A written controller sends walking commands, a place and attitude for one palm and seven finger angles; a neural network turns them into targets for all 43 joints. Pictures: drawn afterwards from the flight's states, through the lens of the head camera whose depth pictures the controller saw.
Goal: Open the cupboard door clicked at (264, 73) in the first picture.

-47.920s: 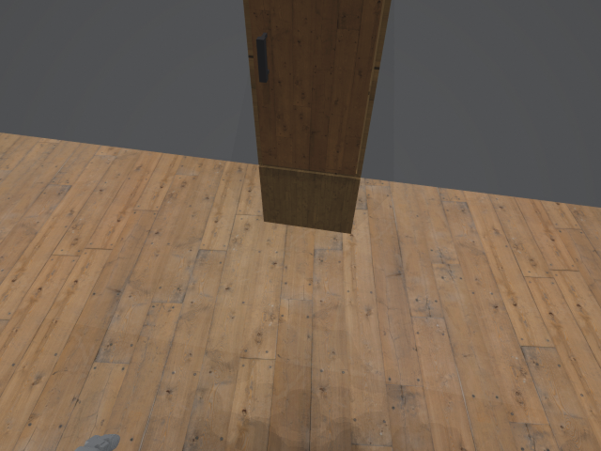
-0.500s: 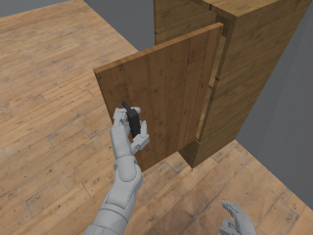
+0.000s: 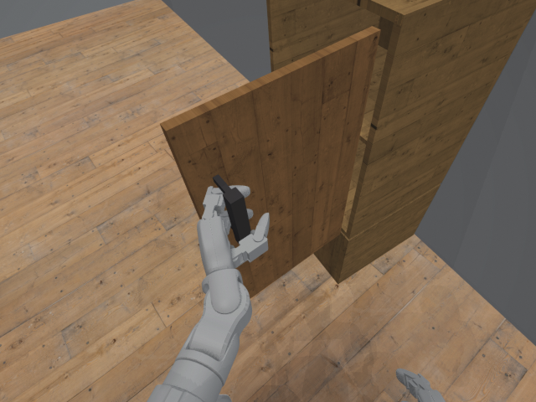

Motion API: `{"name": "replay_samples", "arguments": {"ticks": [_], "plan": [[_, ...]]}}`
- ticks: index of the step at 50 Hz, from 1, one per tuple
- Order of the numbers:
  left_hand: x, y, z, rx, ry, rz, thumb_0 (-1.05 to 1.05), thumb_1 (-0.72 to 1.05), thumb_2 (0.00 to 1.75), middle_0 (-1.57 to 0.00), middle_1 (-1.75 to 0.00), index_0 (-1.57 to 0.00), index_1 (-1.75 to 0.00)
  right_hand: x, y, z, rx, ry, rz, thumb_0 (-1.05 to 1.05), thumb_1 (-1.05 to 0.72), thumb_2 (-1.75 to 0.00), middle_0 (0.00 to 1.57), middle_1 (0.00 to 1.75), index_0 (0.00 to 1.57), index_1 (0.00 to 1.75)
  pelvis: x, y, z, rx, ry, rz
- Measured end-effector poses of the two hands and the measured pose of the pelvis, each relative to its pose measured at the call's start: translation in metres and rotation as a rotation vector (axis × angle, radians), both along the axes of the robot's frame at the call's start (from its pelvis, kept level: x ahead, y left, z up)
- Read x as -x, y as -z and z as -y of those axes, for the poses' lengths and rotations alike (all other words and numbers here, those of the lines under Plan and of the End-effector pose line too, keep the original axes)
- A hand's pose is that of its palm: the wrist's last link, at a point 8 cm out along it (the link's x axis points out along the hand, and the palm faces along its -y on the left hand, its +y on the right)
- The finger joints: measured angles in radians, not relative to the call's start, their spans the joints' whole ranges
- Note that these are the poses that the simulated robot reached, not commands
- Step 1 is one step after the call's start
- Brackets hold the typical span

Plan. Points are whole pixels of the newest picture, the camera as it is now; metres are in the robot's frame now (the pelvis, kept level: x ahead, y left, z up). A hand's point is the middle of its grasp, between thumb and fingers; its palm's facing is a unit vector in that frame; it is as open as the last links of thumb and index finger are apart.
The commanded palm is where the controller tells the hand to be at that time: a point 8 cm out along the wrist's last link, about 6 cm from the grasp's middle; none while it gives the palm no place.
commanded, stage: open thumb and fingers to let go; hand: left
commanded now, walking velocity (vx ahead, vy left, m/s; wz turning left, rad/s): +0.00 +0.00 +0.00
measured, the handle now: (232, 211) +0.39 +0.06 +0.06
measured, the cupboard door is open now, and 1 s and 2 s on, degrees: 95 96 96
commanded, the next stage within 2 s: slide the hand sideways off the handle in 0.54 s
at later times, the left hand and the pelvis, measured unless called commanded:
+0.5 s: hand (250, 236) +0.34 +0.03 +0.06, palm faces +0.20 -0.98 -0.01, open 15.0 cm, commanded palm +0.31 +0.09 +0.06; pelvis -0.02 +0.03 -0.01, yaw -1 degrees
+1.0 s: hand (243, 259) +0.31 +0.04 +0.06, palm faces -0.24 -0.97 +0.02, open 16.4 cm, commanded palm +0.29 +0.10 +0.06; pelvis -0.02 +0.05 +0.00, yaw -2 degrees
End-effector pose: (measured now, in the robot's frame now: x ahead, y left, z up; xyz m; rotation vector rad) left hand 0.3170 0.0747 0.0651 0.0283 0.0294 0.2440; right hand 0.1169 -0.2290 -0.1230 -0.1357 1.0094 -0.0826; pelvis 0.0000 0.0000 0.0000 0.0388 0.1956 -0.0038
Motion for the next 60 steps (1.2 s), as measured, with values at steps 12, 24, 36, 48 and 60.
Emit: {"name": "replay_samples", "arguments": {"ticks": [12,24,36,48,60], "plan": [[0.007,0.0,-0.005,0.012,0.013,0.03,0.0,-0.27,0.4,-0.32,-1.21,-0.31,-1.21,0.013,-0.002,-0.013,0.01,0.003,0.025,0.01,-0.9,-0.9,0.2,0.3,0.2,0.3,0.013,0.003,-0.013,0.015,0.004,0.008],[0.003,0.002,-0.007,0.012,0.039,0.04,-0.01,-0.48,0.31,-0.25,-0.82,-0.24,-0.82,0.02,-0.002,-0.034,0.023,0.004,0.032,0.01,-0.9,-0.9,0.2,0.3,0.2,0.3,0.021,0.008,-0.033,0.034,0.016,-0.003],[0.007,0.003,-0.013,-0.026,0.216,0.055,-0.01,-0.5,0.3,-0.27,-0.48,-0.23,-0.49,0.028,-0.004,-0.052,0.005,0.016,0.028,0.01,-0.9,-0.9,0.2,0.3,0.2,0.3,0.023,0.008,-0.044,0.038,0.024,0.006],[0.016,0.004,-0.025,0.062,0.486,0.033,-0.01,-0.5,0.3,-0.17,-0.33,-0.14,-0.33,0.035,-0.015,-0.044,0.025,0.047,0.069,0.01,-0.9,-0.9,0.2,0.3,0.2,0.3,0.024,0.003,-0.054,0.041,0.028,0.034],[0.031,0.008,-0.037,0.023,0.475,0.033,-0.01,-0.5,0.3,-0.15,-0.3,-0.15,-0.31,0.016,-0.02,-0.045,0.009,0.043,0.111,0.01,-0.9,-0.9,0.2,0.3,0.2,0.3,0.019,0.004,-0.05,0.035,0.041,0.039]]}}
